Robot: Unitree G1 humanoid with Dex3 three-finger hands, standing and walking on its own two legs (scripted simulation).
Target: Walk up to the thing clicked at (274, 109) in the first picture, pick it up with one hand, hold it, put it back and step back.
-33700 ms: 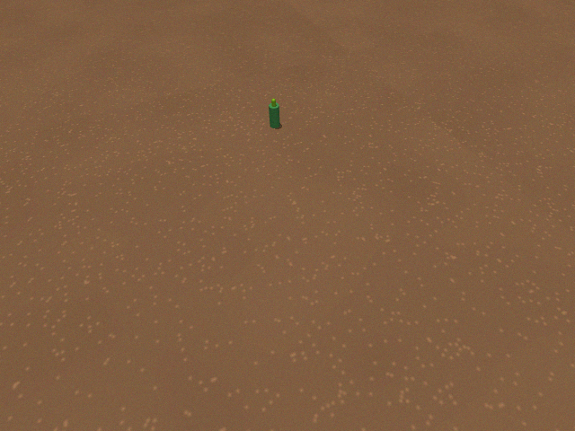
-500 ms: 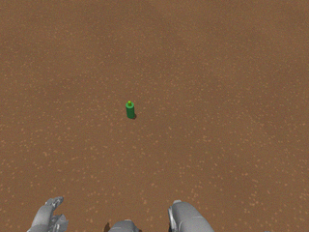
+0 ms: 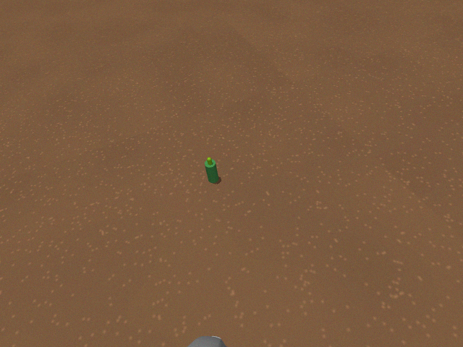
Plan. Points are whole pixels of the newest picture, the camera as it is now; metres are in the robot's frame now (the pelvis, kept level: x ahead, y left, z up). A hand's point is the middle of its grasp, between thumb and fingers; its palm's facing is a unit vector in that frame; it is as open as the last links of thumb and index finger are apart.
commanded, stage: step back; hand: left
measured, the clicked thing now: (211, 168) +1.04 +0.23 -0.68
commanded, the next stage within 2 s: stand in 0.84 s
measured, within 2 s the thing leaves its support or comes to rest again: neither
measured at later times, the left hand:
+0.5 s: hand out of the picture +0.10 +0.25 -0.14, palm faces +0.07 -0.91 -0.40, open 7.4 cm
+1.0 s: hand out of the picture +0.12 +0.28 -0.15, palm faces +0.09 -0.93 -0.34, open 7.4 cm
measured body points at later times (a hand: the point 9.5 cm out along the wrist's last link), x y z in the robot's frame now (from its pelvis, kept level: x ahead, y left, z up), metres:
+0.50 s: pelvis +0.02 -0.02 -0.01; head +0.03 -0.04 +0.44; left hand +0.10 +0.29 -0.11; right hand +0.11 -0.34 -0.14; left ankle +0.00 +0.13 -0.70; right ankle +0.08 -0.12 -0.73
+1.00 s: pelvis +0.06 +0.02 +0.01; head +0.08 +0.02 +0.46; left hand +0.12 +0.33 -0.12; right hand +0.17 -0.27 -0.12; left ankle +0.05 +0.15 -0.73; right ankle +0.08 -0.12 -0.73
